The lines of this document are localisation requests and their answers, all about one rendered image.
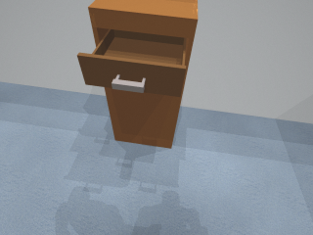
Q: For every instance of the cabinet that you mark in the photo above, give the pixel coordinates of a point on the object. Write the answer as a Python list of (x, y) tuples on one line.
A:
[(145, 118)]

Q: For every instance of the handle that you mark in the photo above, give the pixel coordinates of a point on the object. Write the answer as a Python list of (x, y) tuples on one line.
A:
[(127, 85)]

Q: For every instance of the drawer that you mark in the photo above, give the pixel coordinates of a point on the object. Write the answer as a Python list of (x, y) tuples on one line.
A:
[(160, 59)]

